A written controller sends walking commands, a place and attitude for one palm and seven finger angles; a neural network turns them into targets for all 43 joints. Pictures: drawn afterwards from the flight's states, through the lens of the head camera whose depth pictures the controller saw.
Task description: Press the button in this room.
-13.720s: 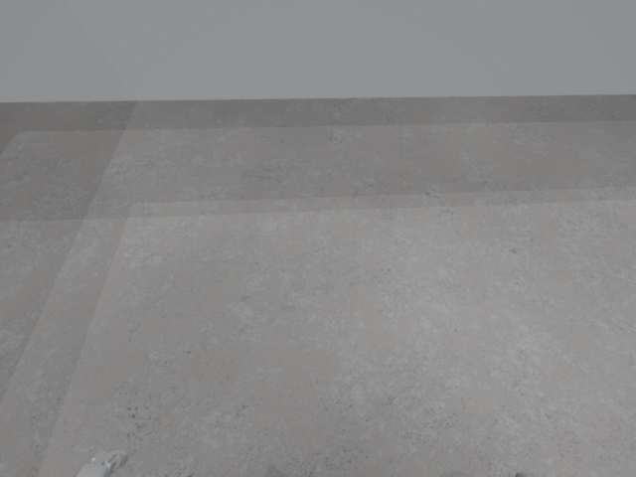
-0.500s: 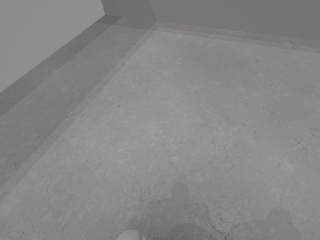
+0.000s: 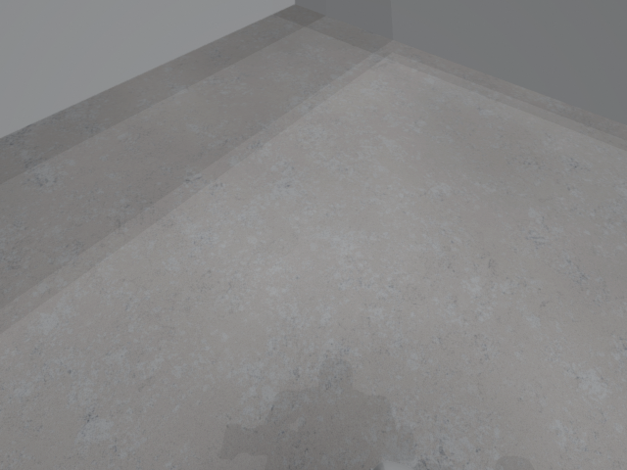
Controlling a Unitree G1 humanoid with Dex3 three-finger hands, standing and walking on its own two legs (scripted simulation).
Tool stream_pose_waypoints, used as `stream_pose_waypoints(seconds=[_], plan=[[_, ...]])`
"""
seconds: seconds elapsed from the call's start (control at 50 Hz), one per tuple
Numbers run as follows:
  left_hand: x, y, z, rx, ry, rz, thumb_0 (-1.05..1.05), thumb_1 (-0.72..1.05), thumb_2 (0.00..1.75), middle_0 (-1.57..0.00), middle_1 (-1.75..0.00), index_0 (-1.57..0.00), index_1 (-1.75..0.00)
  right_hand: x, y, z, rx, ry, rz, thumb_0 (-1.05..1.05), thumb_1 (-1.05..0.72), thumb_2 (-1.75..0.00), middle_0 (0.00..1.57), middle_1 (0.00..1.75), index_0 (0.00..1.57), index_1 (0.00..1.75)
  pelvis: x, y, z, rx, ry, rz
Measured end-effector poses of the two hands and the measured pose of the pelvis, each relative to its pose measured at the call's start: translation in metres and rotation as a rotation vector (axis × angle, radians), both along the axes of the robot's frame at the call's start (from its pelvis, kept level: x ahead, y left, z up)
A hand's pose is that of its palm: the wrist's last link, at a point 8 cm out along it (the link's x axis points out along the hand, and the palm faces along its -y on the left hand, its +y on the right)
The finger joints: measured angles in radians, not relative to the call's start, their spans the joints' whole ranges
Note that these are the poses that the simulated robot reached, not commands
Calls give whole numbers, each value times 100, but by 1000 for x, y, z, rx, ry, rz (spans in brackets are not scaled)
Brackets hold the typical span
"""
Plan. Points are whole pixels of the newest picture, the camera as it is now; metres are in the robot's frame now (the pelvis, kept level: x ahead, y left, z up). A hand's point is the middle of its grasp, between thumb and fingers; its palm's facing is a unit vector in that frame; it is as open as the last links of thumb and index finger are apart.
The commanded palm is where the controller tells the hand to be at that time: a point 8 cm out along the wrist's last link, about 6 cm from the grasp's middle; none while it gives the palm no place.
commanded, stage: turn or walk to find it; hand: left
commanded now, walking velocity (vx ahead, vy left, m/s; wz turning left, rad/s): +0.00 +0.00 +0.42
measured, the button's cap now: out of the picture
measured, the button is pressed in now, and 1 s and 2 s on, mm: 0 0 0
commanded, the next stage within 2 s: none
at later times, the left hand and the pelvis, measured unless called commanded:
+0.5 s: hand out of the picture +0.00 +0.15 -0.15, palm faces +0.24 -0.93 -0.27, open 7.3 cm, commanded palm none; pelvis -0.02 -0.05 +0.00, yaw +14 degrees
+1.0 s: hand out of the picture -0.07 +0.21 -0.17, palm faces +0.45 -0.86 -0.25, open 7.4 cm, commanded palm none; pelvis -0.05 -0.01 +0.00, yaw +25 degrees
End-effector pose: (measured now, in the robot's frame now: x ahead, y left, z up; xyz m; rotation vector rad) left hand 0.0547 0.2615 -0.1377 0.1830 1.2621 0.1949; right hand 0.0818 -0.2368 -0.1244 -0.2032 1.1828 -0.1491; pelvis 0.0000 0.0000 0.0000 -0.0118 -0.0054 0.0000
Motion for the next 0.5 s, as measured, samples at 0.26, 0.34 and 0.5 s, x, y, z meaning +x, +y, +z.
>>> stream_pose_waypoints(seconds=[0.26, 0.34, 0.5], plan=[[12, -58, 24, 57, -157, 20, 0, 91, 90, -20, -30, -20, -30, -45, -49, -40, 67, 147, 11, 0, -90, -90, 20, 30, 21, 30, -14, -46, -9, 36, -9, 126], [-15, -68, 29, 56, -123, 76, 0, 91, 90, -21, -30, -20, -30, -45, -63, -36, 60, 177, 46, 0, -91, -90, 20, 30, 20, 30, -17, -53, -2, 51, -8, 163], [-73, -72, 19, 30, -44, 195, 0, 91, 90, -21, -30, -20, -30, -33, -65, -27, 15, 217, 140, 0, -91, -90, 20, 30, 20, 30, -24, -53, 0, 49, 3, 244]])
